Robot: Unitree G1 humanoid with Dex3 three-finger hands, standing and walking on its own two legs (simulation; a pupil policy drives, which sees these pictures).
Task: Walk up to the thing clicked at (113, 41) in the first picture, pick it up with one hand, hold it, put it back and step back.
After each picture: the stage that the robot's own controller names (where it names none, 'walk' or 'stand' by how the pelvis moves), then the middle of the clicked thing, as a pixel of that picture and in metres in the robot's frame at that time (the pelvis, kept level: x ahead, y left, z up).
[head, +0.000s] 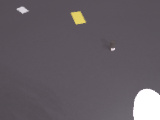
stand; (112, 45) +1.33 -0.30 -0.72
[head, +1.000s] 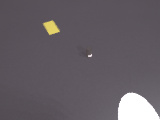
walk; (89, 52) +1.23 +0.06 -0.69
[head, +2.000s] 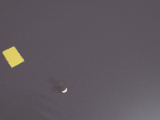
walk; (62, 86) +0.75 +0.27 -0.71
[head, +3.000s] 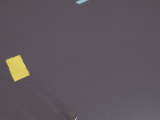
walk; (72, 116) +0.49 +0.09 -0.70
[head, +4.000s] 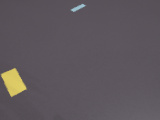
stand; out of the picture +0.40 +0.07 -0.72
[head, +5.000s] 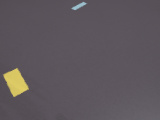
stand; out of the picture +0.40 +0.07 -0.73
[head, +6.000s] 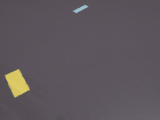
stand; out of the picture +0.41 +0.07 -0.73
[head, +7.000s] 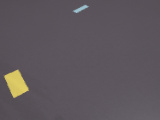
stand; out of the picture +0.40 +0.09 -0.73
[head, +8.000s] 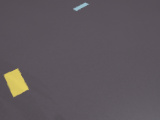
stand; out of the picture +0.39 +0.09 -0.73
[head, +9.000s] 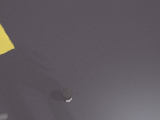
go down; (67, 95) +0.44 +0.07 -0.59
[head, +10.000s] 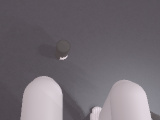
go down; (62, 50) +0.51 +0.10 -0.30
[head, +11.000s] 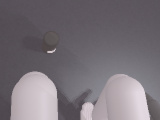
close in; (50, 43) +0.51 +0.12 -0.27
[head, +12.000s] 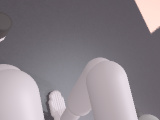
close; out of the picture +0.52 +0.16 -0.22
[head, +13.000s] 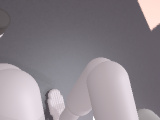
close; out of the picture +0.51 +0.17 -0.22
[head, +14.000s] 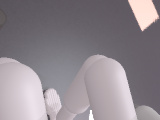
lift; out of the picture +0.51 +0.16 -0.21
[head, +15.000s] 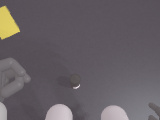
lift; (75, 81) +0.48 +0.06 -0.49
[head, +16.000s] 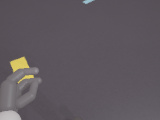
go down; out of the picture +0.43 +0.04 -0.67
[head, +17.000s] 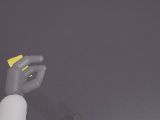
stand; out of the picture +0.43 +0.04 -0.67
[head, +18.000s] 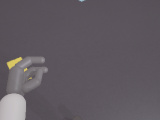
stand; out of the picture +0.43 +0.04 -0.68
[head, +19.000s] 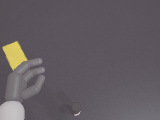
stand; (75, 109) +0.44 +0.04 -0.64
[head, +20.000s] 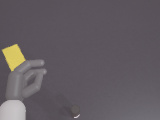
stand; (75, 111) +0.43 +0.04 -0.65
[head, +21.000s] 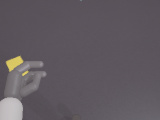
stand; out of the picture +0.43 +0.04 -0.67
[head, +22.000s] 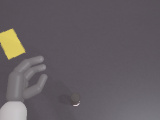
stand; (75, 99) +0.45 +0.04 -0.59
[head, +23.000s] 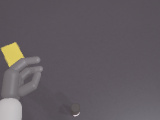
stand; (75, 109) +0.44 +0.03 -0.64
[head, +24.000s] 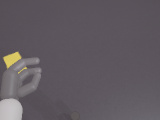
stand; (75, 118) +0.43 +0.04 -0.65
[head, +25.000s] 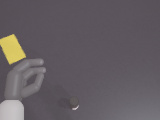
stand; (74, 103) +0.44 +0.04 -0.62
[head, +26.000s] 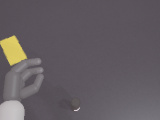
stand; (75, 104) +0.44 +0.04 -0.61
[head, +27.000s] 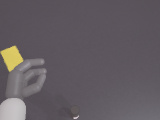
stand; (74, 112) +0.44 +0.03 -0.64
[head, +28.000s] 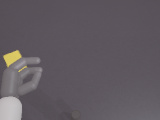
stand; (75, 117) +0.44 +0.03 -0.65
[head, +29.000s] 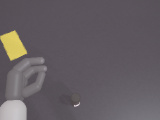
stand; (75, 100) +0.46 +0.05 -0.60
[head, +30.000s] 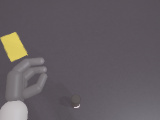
stand; (75, 101) +0.46 +0.04 -0.59
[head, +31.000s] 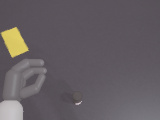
close; (77, 98) +0.46 +0.03 -0.59
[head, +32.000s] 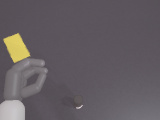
close; (78, 102) +0.46 +0.04 -0.60
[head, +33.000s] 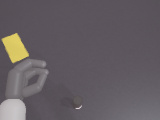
close; (77, 102) +0.45 +0.03 -0.60
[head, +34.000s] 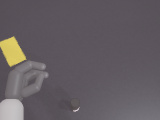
stand; (74, 105) +0.45 +0.04 -0.62
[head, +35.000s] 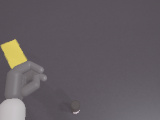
stand; (75, 107) +0.44 +0.04 -0.64
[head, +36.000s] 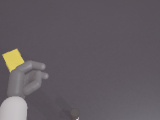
stand; (74, 114) +0.43 +0.04 -0.67
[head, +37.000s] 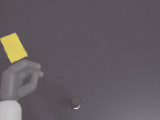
close; (75, 102) +0.44 +0.04 -0.62
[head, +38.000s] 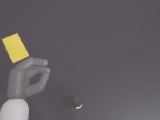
close; (77, 102) +0.46 +0.04 -0.59
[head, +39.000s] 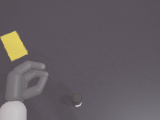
close; (76, 100) +0.46 +0.04 -0.59
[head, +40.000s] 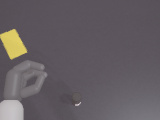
close; (76, 99) +0.45 +0.04 -0.59
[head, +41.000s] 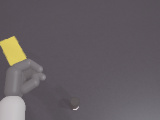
close; (74, 103) +0.45 +0.04 -0.63
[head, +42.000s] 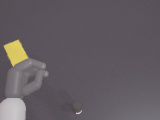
close; (77, 107) +0.44 +0.04 -0.63
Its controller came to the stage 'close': yes
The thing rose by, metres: 0.00
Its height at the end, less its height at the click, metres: +0.00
